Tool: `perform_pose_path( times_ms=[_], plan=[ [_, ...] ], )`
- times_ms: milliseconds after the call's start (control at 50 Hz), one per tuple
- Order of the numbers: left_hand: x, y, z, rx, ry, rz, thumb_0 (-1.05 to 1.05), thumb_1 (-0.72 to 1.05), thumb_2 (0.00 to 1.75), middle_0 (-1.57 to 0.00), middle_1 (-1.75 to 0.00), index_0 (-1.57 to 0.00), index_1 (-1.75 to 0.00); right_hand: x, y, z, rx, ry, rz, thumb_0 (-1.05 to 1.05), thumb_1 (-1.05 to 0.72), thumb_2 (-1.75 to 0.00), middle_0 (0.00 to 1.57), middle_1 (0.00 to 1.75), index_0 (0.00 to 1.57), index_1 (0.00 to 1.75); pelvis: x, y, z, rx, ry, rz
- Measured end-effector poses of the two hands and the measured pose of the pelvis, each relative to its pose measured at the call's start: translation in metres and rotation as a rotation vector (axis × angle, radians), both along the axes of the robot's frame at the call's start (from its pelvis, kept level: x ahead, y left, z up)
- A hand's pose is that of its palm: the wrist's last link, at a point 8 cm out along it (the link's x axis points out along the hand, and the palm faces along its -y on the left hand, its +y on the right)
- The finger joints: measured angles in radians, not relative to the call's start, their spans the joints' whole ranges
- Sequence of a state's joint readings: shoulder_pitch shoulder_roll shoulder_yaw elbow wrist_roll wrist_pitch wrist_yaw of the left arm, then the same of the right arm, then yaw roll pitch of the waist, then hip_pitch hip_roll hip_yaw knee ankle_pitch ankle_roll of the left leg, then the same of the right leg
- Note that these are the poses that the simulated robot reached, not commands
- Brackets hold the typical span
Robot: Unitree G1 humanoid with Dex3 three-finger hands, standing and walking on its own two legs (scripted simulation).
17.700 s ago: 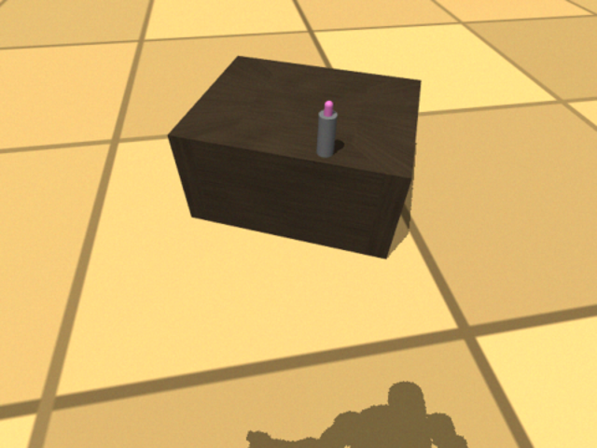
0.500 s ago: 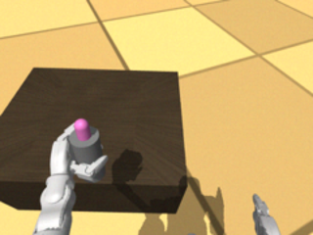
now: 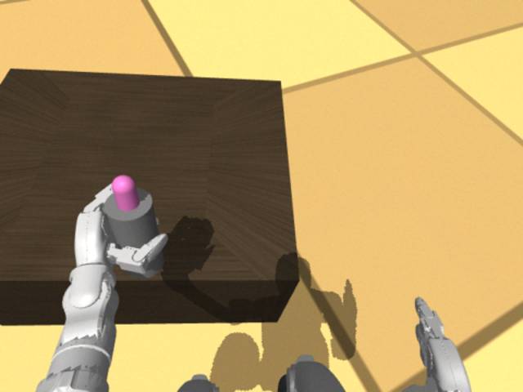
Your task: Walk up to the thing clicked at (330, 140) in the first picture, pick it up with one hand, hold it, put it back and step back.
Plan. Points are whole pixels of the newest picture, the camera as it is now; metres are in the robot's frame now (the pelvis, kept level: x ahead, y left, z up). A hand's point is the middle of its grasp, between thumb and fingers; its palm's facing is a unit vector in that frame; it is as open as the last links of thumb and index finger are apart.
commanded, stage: crouch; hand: left
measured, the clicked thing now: (135, 226) +0.36 +0.19 +0.02
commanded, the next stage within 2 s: lower in 0.74 s
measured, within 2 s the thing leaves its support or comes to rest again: neither
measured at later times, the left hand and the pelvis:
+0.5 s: hand (151, 225) +0.41 +0.19 -0.07, palm faces +0.12 -0.99 +0.00, open 9.3 cm; pelvis -0.01 +0.00 -0.05, yaw +0 degrees
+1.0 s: hand (157, 225) +0.43 +0.19 -0.10, palm faces +0.13 -0.99 -0.01, open 9.3 cm; pelvis -0.02 +0.01 -0.08, yaw +0 degrees
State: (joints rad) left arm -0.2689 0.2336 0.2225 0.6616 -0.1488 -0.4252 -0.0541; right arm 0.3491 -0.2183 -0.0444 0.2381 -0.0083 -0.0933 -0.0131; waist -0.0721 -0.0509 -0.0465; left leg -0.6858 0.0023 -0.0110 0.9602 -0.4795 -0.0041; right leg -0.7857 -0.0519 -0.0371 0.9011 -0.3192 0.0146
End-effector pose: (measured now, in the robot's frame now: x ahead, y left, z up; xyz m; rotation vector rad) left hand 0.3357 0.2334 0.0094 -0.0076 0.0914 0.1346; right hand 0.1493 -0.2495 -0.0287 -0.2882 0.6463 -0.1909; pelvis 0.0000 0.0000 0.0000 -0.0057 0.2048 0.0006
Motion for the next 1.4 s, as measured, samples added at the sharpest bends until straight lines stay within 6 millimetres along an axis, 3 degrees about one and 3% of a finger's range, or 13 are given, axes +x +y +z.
perform_pose_path(
  times_ms=[260,680,940,1180,1400],
  plan=[
    [0.035,0.001,-0.043,0.002,-0.023,-0.016,-0.01,-0.36,1.20,-0.83,-1.15,-0.77,-1.10,-0.013,-0.002,-0.005,-0.065,-0.008,0.033,-0.01,0.53,-0.05,0.05,0.06,0.06,0.05,-0.009,0.002,-0.030,-0.014,0.112,0.003],
    [0.060,0.004,-0.086,0.017,-0.027,-0.022,-0.01,-0.34,1.18,-0.83,-1.14,-0.77,-1.09,-0.013,-0.002,-0.009,-0.131,-0.032,0.041,-0.01,0.53,-0.05,0.06,0.06,0.06,0.06,-0.013,0.005,-0.064,-0.031,0.197,0.008],
    [0.067,0.003,-0.102,0.009,-0.011,-0.011,-0.01,-0.34,1.17,-0.83,-1.14,-0.76,-1.09,-0.015,-0.003,-0.010,-0.148,-0.045,0.030,-0.01,0.53,-0.06,0.06,0.06,0.06,0.06,-0.013,0.006,-0.073,-0.032,0.220,0.005],
    [0.070,0.004,-0.140,0.019,0.001,0.012,-0.01,-0.33,1.17,-0.82,-1.15,-0.76,-1.10,-0.018,-0.005,-0.018,-0.192,-0.049,0.059,-0.01,0.53,-0.06,0.06,0.06,0.06,0.06,-0.022,0.003,-0.094,-0.034,0.264,0.006],
    [0.075,0.007,-0.162,0.027,0.009,0.010,-0.01,-0.33,1.17,-0.82,-1.15,-0.75,-1.10,-0.023,-0.008,-0.023,-0.229,-0.047,0.055,-0.01,0.52,-0.06,0.06,0.06,0.06,0.06,-0.026,0.002,-0.109,-0.042,0.295,0.006]
  ],
)
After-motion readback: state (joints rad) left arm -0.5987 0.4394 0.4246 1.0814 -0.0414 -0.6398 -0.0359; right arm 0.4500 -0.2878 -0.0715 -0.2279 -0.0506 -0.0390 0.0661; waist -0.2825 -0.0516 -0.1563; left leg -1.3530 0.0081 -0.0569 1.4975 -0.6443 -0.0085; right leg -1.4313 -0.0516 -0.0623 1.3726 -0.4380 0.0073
